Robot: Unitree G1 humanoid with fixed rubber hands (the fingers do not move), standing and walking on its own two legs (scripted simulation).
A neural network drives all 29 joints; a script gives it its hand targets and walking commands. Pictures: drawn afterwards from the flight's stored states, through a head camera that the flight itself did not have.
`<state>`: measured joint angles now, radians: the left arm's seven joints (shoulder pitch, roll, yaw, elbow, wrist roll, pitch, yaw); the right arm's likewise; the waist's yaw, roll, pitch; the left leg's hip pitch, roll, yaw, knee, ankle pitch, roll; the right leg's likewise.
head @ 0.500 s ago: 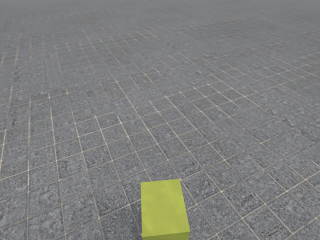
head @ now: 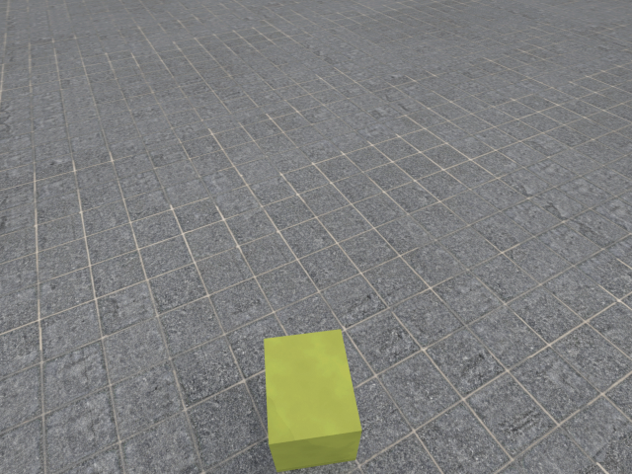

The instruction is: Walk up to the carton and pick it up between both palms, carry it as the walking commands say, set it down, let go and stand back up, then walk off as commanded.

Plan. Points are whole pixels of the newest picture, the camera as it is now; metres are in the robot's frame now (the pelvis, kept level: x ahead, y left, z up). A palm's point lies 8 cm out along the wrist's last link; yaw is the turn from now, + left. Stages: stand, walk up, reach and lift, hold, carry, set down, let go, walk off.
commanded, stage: walk off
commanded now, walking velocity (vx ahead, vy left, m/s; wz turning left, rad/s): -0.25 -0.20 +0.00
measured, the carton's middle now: (309, 399) +0.50 +0.04 -0.65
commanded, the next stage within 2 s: stand in 2.00 s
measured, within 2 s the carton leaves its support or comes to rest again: neither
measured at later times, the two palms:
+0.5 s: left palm out of the picture -0.08 +0.09 -0.16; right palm out of the picture -0.10 -0.37 -0.14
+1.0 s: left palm out of the picture -0.25 -0.02 -0.12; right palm out of the picture -0.22 -0.53 -0.16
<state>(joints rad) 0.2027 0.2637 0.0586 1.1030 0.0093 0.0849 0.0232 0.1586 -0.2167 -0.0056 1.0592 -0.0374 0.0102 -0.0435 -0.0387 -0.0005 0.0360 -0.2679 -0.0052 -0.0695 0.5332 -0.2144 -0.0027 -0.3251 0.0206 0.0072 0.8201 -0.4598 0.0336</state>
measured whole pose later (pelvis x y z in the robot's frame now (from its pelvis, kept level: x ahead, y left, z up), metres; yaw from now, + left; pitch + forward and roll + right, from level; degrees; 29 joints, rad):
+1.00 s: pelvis -0.27 -0.26 +0.00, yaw +7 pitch -2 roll -1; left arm 0.23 0.16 0.08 0.98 0.04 0.09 0.01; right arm 0.19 -0.28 -0.11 1.08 -0.01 0.11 -0.08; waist -0.02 0.09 0.06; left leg -0.53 0.03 -0.07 1.19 -0.56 0.00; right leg -0.22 -0.02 -0.03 0.57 -0.31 0.01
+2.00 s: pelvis -0.53 -0.47 +0.00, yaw +7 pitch -1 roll -2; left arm 0.16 0.11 0.05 0.95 0.04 0.08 0.03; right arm 0.22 -0.23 -0.11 1.08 -0.02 0.09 -0.06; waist -0.03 0.07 0.06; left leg -0.38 0.02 0.06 1.11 -0.54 -0.02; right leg -0.25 0.03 -0.08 0.48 -0.21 -0.04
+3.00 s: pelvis -0.47 -0.37 -0.02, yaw +3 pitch -1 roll +3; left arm 0.23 0.15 0.07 1.04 0.05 -0.02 -0.01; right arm 0.30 -0.16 -0.06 1.07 -0.03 -0.05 -0.01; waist -0.02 0.00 0.04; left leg -0.26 -0.05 0.22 0.63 -0.36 0.10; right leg -0.50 -0.16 -0.09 1.13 -0.40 -0.01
